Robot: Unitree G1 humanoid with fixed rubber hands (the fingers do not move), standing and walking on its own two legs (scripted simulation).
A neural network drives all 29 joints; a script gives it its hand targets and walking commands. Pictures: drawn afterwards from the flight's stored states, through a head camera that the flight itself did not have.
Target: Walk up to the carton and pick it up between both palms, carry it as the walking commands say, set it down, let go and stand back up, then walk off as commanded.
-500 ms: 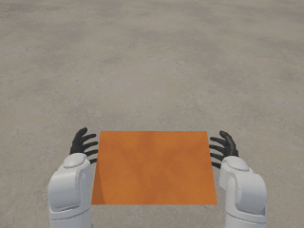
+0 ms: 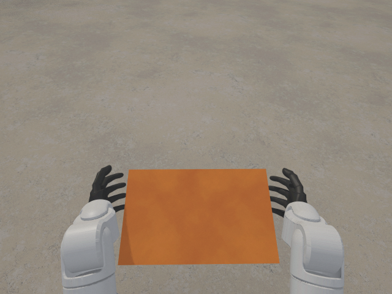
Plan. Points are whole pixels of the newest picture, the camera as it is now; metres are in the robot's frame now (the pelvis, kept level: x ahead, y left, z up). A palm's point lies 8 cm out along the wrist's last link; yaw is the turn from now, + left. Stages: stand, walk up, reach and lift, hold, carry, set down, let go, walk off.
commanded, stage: carry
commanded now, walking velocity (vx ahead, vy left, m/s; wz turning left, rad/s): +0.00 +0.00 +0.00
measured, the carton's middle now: (197, 218) +0.28 +0.00 +0.01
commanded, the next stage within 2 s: none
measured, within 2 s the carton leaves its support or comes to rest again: neither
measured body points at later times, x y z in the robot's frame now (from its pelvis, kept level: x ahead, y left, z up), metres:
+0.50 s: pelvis +0.01 +0.01 +0.00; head -0.02 +0.01 +0.45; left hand +0.27 +0.19 +0.10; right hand +0.27 -0.17 +0.10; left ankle +0.04 +0.09 -0.74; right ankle -0.04 -0.10 -0.74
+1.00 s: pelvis +0.01 +0.00 +0.00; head -0.02 -0.01 +0.45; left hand +0.27 +0.18 +0.10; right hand +0.27 -0.18 +0.10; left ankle +0.04 +0.09 -0.74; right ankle -0.04 -0.10 -0.74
